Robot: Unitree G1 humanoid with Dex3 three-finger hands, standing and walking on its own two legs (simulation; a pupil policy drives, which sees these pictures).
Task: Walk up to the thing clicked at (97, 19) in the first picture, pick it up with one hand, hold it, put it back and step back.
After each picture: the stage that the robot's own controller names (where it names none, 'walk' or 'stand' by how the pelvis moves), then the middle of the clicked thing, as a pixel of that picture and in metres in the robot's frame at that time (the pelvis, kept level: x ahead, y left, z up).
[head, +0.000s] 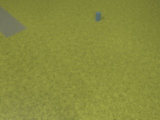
stand; (98, 16) +1.95 -0.24 -0.72
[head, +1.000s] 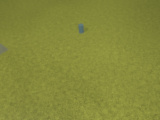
walk; (81, 28) +1.83 +0.12 -0.70
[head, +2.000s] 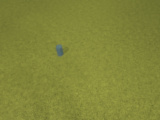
walk; (59, 50) +1.25 +0.30 -0.72
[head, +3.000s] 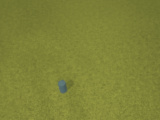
walk; (62, 86) +0.79 +0.22 -0.72
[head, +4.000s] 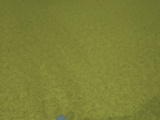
walk; out of the picture +0.48 +0.16 -0.69
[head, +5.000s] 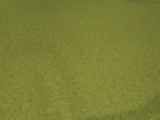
stand; out of the picture +0.40 +0.14 -0.72
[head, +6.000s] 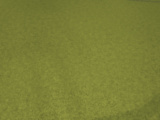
stand; out of the picture +0.38 +0.16 -0.72
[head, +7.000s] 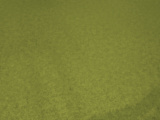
stand; out of the picture +0.39 +0.16 -0.72
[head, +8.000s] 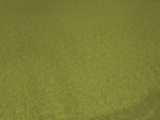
stand; out of the picture +0.38 +0.17 -0.73
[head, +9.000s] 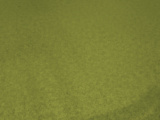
stand; out of the picture +0.37 +0.17 -0.73
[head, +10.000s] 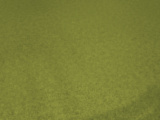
stand; out of the picture +0.37 +0.17 -0.73
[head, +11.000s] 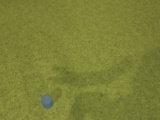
go down; (47, 101) +0.41 +0.17 -0.58
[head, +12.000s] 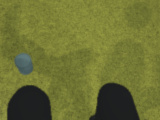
go down; (24, 64) +0.45 +0.22 -0.31
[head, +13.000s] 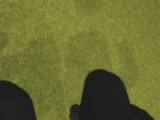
close in; out of the picture +0.43 +0.25 -0.24
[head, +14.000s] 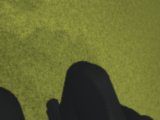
close; out of the picture +0.43 +0.27 -0.22
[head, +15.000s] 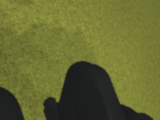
lift; out of the picture +0.42 +0.27 -0.23
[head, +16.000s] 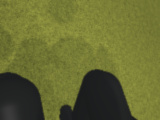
lift; out of the picture +0.37 +0.25 -0.17
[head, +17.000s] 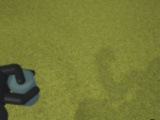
lift; (25, 88) +0.33 +0.18 +0.01
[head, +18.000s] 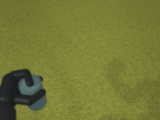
hold; (33, 93) +0.33 +0.16 +0.01
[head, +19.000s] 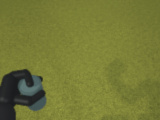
hold; (33, 93) +0.33 +0.17 +0.01
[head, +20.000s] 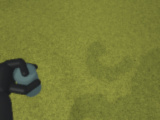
crouch; (28, 81) +0.37 +0.17 -0.06
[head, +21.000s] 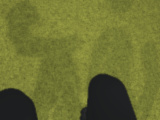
lower; out of the picture +0.49 +0.26 -0.10
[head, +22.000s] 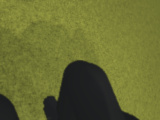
lower; out of the picture +0.43 +0.29 -0.23
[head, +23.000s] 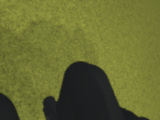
lower; out of the picture +0.43 +0.30 -0.23
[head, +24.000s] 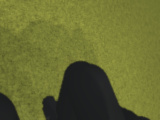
lower; out of the picture +0.43 +0.30 -0.23
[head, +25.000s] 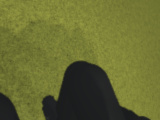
lower; out of the picture +0.43 +0.30 -0.23
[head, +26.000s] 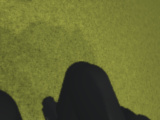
open; out of the picture +0.42 +0.28 -0.23
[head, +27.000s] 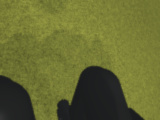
stand; out of the picture +0.43 +0.26 -0.24
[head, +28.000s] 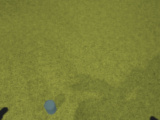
stand; (50, 107) +0.41 +0.17 -0.58
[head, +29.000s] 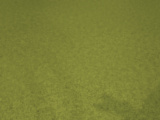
stand; out of the picture +0.40 +0.17 -0.66
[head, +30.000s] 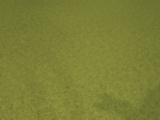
stand; out of the picture +0.39 +0.16 -0.67
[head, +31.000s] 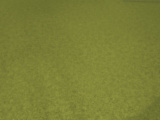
stand; out of the picture +0.42 +0.14 -0.72
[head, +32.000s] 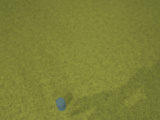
walk; (61, 104) +0.50 +0.16 -0.69
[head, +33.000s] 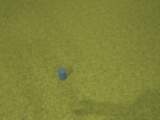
walk; (62, 74) +0.76 +0.14 -0.69
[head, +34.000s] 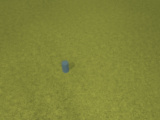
stand; (65, 66) +1.05 +0.19 -0.70
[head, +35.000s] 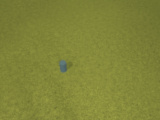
stand; (63, 66) +1.03 +0.18 -0.72
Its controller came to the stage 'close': yes
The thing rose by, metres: 0.71
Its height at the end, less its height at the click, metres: +0.00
